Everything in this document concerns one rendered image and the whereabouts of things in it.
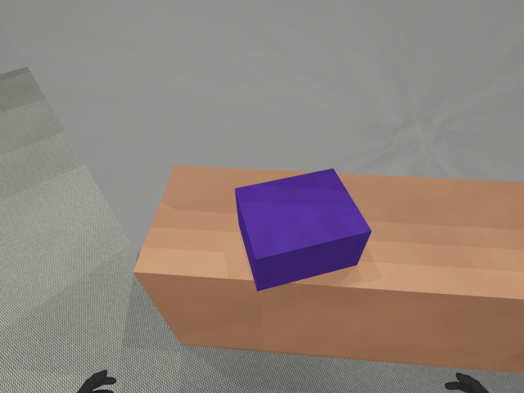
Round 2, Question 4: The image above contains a right robot hand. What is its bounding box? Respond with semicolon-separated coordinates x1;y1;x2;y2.
445;373;490;393

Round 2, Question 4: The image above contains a pedestal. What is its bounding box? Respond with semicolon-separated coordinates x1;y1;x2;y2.
133;165;524;373

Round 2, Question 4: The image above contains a left robot hand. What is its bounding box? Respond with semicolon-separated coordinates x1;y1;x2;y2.
77;370;116;393

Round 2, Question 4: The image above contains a carton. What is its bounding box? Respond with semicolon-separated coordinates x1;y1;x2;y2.
235;169;372;291

